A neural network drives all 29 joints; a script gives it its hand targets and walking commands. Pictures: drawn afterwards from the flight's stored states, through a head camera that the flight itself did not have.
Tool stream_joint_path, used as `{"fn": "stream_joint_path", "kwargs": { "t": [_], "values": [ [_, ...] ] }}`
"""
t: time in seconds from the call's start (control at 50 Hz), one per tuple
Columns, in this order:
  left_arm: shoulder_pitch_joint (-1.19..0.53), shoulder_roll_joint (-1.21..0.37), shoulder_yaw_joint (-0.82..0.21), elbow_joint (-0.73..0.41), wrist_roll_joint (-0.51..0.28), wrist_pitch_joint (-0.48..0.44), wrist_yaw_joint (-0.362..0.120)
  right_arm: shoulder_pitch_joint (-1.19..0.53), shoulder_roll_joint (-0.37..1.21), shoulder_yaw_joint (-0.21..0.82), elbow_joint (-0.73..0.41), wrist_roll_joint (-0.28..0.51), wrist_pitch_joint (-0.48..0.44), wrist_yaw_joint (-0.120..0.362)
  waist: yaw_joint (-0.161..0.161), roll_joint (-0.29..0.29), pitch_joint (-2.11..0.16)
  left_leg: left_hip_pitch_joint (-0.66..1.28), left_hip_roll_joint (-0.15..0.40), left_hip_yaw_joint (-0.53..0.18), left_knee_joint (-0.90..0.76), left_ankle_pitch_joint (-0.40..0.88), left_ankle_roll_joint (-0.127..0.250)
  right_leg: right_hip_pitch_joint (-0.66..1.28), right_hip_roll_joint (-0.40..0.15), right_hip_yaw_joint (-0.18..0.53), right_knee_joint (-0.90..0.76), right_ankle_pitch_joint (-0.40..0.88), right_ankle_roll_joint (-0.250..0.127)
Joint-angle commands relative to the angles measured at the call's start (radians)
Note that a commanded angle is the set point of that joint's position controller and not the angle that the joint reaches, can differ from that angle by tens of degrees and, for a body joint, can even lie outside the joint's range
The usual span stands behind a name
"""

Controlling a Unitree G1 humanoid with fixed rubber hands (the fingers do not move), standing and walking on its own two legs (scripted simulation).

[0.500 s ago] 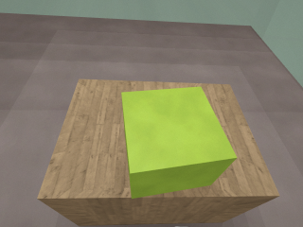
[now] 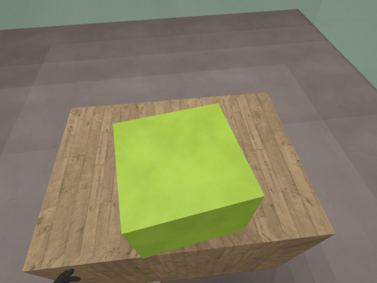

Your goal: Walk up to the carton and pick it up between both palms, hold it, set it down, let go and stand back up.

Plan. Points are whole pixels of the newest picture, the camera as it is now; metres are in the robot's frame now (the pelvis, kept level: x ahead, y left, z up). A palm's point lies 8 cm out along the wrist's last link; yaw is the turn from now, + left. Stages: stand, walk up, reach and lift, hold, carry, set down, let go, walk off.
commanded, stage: walk up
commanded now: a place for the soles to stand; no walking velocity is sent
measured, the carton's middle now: (181, 178) +0.40 +0.03 -0.08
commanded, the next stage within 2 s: reach and lift in 1.28 s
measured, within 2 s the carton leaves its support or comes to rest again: neither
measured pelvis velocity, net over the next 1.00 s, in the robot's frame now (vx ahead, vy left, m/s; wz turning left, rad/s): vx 0.00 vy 0.00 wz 0.10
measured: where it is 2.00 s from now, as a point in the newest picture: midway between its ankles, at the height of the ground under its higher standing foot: outside the picture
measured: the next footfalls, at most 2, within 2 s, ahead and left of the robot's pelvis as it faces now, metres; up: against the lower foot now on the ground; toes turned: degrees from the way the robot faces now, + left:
left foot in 0.10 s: +0.05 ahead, +0.12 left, +0.00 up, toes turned +2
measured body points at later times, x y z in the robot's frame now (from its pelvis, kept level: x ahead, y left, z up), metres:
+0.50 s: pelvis +0.01 -0.01 +0.01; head +0.03 -0.01 +0.46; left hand +0.09 +0.32 -0.11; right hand +0.15 -0.30 -0.11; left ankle +0.01 +0.12 -0.73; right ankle +0.00 -0.11 -0.73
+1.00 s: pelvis +0.00 +0.00 +0.01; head +0.03 +0.01 +0.46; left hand +0.05 +0.31 -0.12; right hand +0.11 -0.31 -0.11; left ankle +0.01 +0.12 -0.73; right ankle +0.00 -0.11 -0.73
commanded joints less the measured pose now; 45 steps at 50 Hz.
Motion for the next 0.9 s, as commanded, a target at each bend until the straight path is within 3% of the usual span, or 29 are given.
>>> {"fn": "stream_joint_path", "kwargs": {
  "t": [0.0, 0.02, 0.04, 0.06, 0.1, 0.12, 0.14, 0.16, 0.18, 0.2, 0.22, 0.24, 0.26, 0.3, 0.34, 0.38, 0.4, 0.46, 0.48, 0.5, 0.54, 0.6, 0.62, 0.66, 0.68, 0.72, 0.8, 0.82, 0.88],
  "values": [
    [-0.009, 0.244, 0.038, -0.050, -0.017, -0.022, 0.031, 0.029, -0.140, -0.021, -0.035, -0.004, -0.033, 0.000, 0.026, -0.141, -0.174, 0.032, -0.018, 0.029, -0.223, 0.153, -0.014, 0.177, -0.212, 0.129, -0.087, 0.527, -0.165],
    [-0.027, 0.230, 0.033, -0.042, -0.030, -0.027, 0.032, 0.037, -0.147, -0.022, -0.021, -0.012, -0.036, 0.000, 0.012, -0.115, -0.169, 0.064, -0.024, 0.023, -0.279, 0.212, -0.002, 0.144, -0.232, 0.131, -0.046, 0.584, -0.146],
    [-0.033, 0.230, 0.033, -0.049, -0.036, -0.025, 0.030, 0.060, -0.134, -0.022, -0.011, -0.017, -0.040, -0.003, 0.002, -0.139, -0.179, 0.138, -0.010, 0.022, -0.371, 0.296, 0.008, 0.130, -0.222, 0.108, -0.019, 0.574, -0.130],
    [-0.030, 0.222, 0.031, -0.048, -0.043, -0.024, 0.030, 0.032, -0.158, -0.034, -0.019, -0.026, -0.040, -0.004, 0.003, -0.101, -0.167, 0.188, -0.007, 0.005, -0.379, 0.501, 0.019, 0.067, -0.204, 0.100, -0.006, 0.488, -0.088],
    [-0.029, 0.184, 0.015, -0.058, -0.048, -0.028, 0.029, 0.036, -0.218, -0.038, -0.021, -0.049, -0.051, -0.007, 0.020, 0.050, -0.252, 0.334, 0.159, -0.199, -0.414, 0.692, 0.076, -0.022, -0.128, 0.061, 0.064, 0.250, -0.021],
    [-0.012, 0.178, 0.020, -0.015, -0.050, -0.019, 0.031, -0.063, -0.246, -0.036, -0.024, -0.031, -0.053, 0.002, 0.048, 0.144, -0.201, 0.196, 0.222, -0.262, -0.403, 0.628, 0.150, 0.017, -0.078, 0.031, 0.030, 0.044, 0.004],
    [-0.028, 0.184, 0.015, -0.002, -0.039, -0.023, 0.030, -0.082, -0.237, -0.033, -0.027, -0.028, -0.050, 0.007, 0.057, 0.163, -0.160, 0.069, 0.198, -0.225, -0.405, 0.537, 0.145, 0.129, -0.094, 0.045, -0.070, -0.010, -0.006],
    [-0.020, 0.188, 0.020, 0.019, -0.026, -0.036, 0.030, -0.114, -0.186, -0.010, -0.023, -0.018, -0.035, 0.013, 0.065, 0.083, -0.140, 0.035, 0.140, -0.157, -0.386, 0.438, 0.091, 0.166, -0.127, 0.063, -0.189, 0.023, -0.022],
    [-0.045, 0.232, 0.027, 0.017, -0.018, -0.042, 0.026, -0.090, -0.175, -0.011, -0.022, -0.009, -0.031, 0.017, 0.031, 0.030, -0.129, 0.071, 0.062, -0.072, -0.352, 0.418, 0.035, 0.157, -0.167, 0.125, -0.238, 0.121, -0.033],
    [-0.051, 0.253, 0.031, 0.029, -0.014, -0.050, 0.027, -0.096, -0.156, -0.010, -0.022, -0.009, -0.028, 0.014, 0.019, -0.029, -0.101, 0.105, 0.029, -0.048, -0.336, 0.456, 0.014, 0.102, -0.193, 0.146, -0.225, 0.225, -0.054],
    [-0.083, 0.250, 0.031, 0.028, -0.020, -0.048, 0.025, -0.056, -0.151, -0.010, -0.004, -0.011, -0.030, 0.012, 0.008, -0.045, -0.114, 0.136, 0.023, -0.030, -0.337, 0.437, 0.010, 0.071, -0.215, 0.150, -0.221, 0.214, -0.064],
    [-0.092, 0.227, 0.025, 0.028, -0.025, -0.049, 0.025, -0.065, -0.155, -0.005, -0.002, -0.012, -0.032, 0.017, 0.004, 0.007, -0.104, 0.171, 0.027, -0.039, -0.358, 0.429, 0.015, 0.037, -0.197, 0.134, -0.222, 0.196, -0.060],
    [-0.082, 0.214, 0.026, 0.041, -0.026, -0.050, 0.023, -0.054, -0.162, -0.010, 0.014, -0.020, -0.035, 0.015, 0.010, 0.011, -0.162, 0.206, 0.055, -0.059, -0.367, 0.523, 0.019, 0.073, -0.182, 0.090, -0.201, 0.258, -0.050],
    [-0.078, 0.197, 0.021, 0.062, -0.032, -0.054, 0.022, -0.076, -0.155, 0.000, 0.018, -0.012, -0.038, 0.016, 0.018, -0.069, -0.214, 0.215, 0.077, -0.070, -0.366, 0.637, 0.041, 0.155, -0.147, 0.042, -0.199, 0.337, -0.017],
    [-0.074, 0.207, 0.027, 0.058, -0.031, -0.052, 0.024, -0.076, -0.160, -0.002, 0.008, -0.010, -0.031, 0.015, 0.014, -0.067, -0.250, 0.234, 0.066, -0.031, -0.346, 0.662, 0.035, 0.183, -0.151, 0.023, -0.175, 0.430, -0.014],
    [-0.072, 0.210, 0.029, 0.075, -0.034, -0.047, 0.023, -0.095, -0.149, -0.005, 0.015, -0.014, -0.027, 0.010, 0.023, -0.063, -0.209, 0.218, 0.068, -0.032, -0.383, 0.640, 0.026, 0.168, -0.160, 0.026, -0.180, 0.368, -0.020],
    [-0.065, 0.208, 0.032, 0.066, -0.034, -0.045, 0.023, -0.106, -0.162, -0.004, 0.006, -0.016, -0.028, 0.014, 0.024, -0.016, -0.203, 0.205, 0.067, -0.039, -0.383, 0.637, 0.029, 0.172, -0.157, 0.036, -0.198, 0.334, -0.022],
    [-0.114, 0.191, 0.016, 0.070, -0.029, -0.037, 0.022, -0.129, -0.167, -0.005, 0.028, -0.026, -0.023, 0.016, 0.022, -0.014, -0.170, 0.202, 0.073, -0.060, -0.426, 0.565, 0.026, 0.123, -0.159, 0.038, -0.235, 0.183, -0.027],
    [-0.095, 0.194, 0.014, 0.073, -0.029, -0.038, 0.021, -0.168, -0.170, -0.005, 0.013, -0.020, -0.025, 0.017, 0.031, -0.041, -0.171, 0.209, 0.084, -0.091, -0.420, 0.573, 0.039, 0.114, -0.149, 0.046, -0.252, 0.185, -0.017],
    [-0.109, 0.193, 0.021, 0.086, -0.030, -0.039, 0.020, -0.134, -0.163, 0.002, 0.019, -0.017, -0.027, 0.017, 0.018, -0.057, -0.179, 0.213, 0.079, -0.083, -0.430, 0.545, 0.034, 0.122, -0.143, 0.037, -0.267, 0.157, -0.016],
    [-0.101, 0.196, 0.020, 0.080, -0.027, -0.040, 0.019, -0.145, -0.154, 0.006, 0.029, -0.021, -0.030, 0.018, 0.030, -0.062, -0.176, 0.205, 0.079, -0.067, -0.451, 0.547, 0.026, 0.135, -0.144, 0.019, -0.254, 0.129, -0.011],
    [-0.104, 0.199, 0.018, 0.085, -0.025, -0.037, 0.015, -0.150, -0.176, 0.005, 0.040, -0.025, -0.034, 0.018, 0.031, 0.009, -0.172, 0.134, 0.086, -0.111, -0.495, 0.472, 0.039, 0.178, -0.139, 0.025, -0.251, 0.064, -0.013],
    [-0.088, 0.188, 0.011, 0.098, -0.029, -0.035, 0.014, -0.149, -0.179, 0.007, 0.047, -0.027, -0.034, 0.021, 0.036, 0.077, -0.163, 0.133, 0.087, -0.107, -0.509, 0.453, 0.027, 0.172, -0.142, 0.032, -0.266, 0.064, -0.011],
    [-0.073, 0.202, 0.022, 0.090, -0.029, -0.025, 0.009, -0.135, -0.204, 0.001, 0.048, -0.025, -0.039, 0.013, 0.026, 0.042, -0.138, 0.116, 0.103, -0.143, -0.527, 0.373, 0.038, 0.146, -0.119, 0.015, -0.241, 0.046, -0.018],
    [-0.085, 0.202, 0.023, 0.082, -0.020, -0.019, 0.006, -0.126, -0.195, 0.002, 0.046, -0.020, -0.045, 0.012, 0.029, -0.042, -0.123, 0.104, 0.117, -0.174, -0.532, 0.357, 0.050, 0.157, -0.114, 0.014, -0.245, 0.063, -0.010],
    [-0.093, 0.194, 0.022, 0.088, -0.016, -0.020, 0.006, -0.128, -0.172, 0.004, 0.050, -0.023, -0.044, 0.012, 0.023, -0.003, -0.095, 0.089, 0.086, -0.120, -0.508, 0.415, 0.036, 0.125, -0.126, 0.013, -0.264, 0.033, -0.022],
    [-0.058, 0.191, 0.030, 0.088, -0.015, -0.018, 0.001, -0.117, -0.175, 0.000, 0.039, -0.026, -0.047, 0.008, 0.030, 0.025, -0.149, 0.082, 0.084, -0.136, -0.530, 0.342, 0.032, 0.170, -0.118, 0.004, -0.239, 0.022, -0.016],
    [-0.031, 0.201, 0.032, 0.082, -0.019, -0.020, 0.003, -0.128, -0.171, 0.005, 0.034, -0.029, -0.046, 0.006, 0.043, 0.053, -0.174, 0.091, 0.100, -0.140, -0.516, 0.403, 0.041, 0.184, -0.128, 0.016, -0.229, 0.046, -0.014],
    [-0.046, 0.212, 0.030, 0.066, -0.012, -0.019, 0.005, -0.099, -0.163, -0.001, 0.039, -0.019, -0.042, 0.003, 0.021, 0.030, -0.187, 0.103, 0.068, -0.090, -0.462, 0.448, 0.030, 0.187, -0.157, 0.012, -0.263, 0.055, -0.029]
  ]
}}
